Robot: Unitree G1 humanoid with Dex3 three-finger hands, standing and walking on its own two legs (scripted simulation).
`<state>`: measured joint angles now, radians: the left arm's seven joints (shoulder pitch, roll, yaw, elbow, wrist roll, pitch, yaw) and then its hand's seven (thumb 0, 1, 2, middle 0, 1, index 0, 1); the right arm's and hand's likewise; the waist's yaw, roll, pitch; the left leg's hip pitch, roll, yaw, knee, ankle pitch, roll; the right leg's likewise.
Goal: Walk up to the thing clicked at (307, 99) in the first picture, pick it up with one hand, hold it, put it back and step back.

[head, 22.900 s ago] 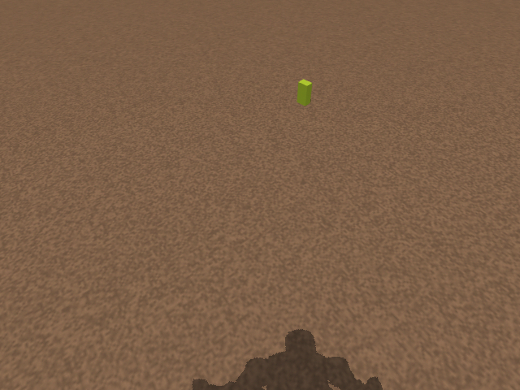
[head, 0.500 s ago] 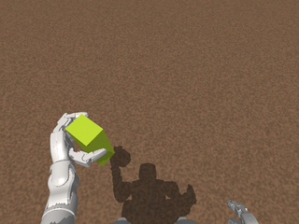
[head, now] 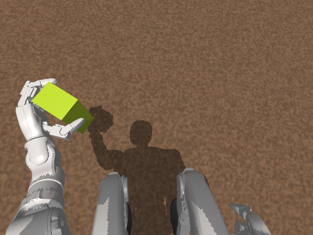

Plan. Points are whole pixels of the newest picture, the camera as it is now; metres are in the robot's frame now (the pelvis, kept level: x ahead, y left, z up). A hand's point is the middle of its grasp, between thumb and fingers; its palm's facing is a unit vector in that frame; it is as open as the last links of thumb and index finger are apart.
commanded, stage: crouch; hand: left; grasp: from the side
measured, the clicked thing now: (67, 111) +0.43 +0.23 -0.05
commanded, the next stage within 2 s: lower in 1.18 s
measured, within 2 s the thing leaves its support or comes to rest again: neither
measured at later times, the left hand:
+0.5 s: hand (77, 119) +0.47 +0.25 -0.20, palm faces +0.32 -0.95 -0.01, open 12.1 cm
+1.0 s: hand (82, 125) +0.48 +0.26 -0.29, palm faces +0.30 -0.95 -0.01, open 12.1 cm
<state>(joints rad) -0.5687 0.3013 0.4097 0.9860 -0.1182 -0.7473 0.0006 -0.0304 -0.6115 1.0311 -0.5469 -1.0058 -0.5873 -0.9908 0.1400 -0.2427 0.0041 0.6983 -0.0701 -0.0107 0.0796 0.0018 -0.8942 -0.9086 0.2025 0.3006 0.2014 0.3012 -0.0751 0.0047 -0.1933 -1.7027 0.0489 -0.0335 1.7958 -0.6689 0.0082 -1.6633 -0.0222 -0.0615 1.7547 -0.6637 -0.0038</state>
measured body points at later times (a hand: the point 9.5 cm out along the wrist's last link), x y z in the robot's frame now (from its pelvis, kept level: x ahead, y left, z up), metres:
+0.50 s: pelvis -0.04 +0.00 -0.16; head +0.19 +0.06 +0.23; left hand +0.45 +0.30 -0.20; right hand +0.02 -0.27 -0.27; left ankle +0.06 +0.12 -0.49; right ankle +0.06 -0.12 -0.49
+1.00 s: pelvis -0.04 +0.01 -0.21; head +0.21 +0.08 +0.16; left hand +0.46 +0.31 -0.29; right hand +0.02 -0.28 -0.30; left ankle +0.06 +0.12 -0.49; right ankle +0.06 -0.12 -0.49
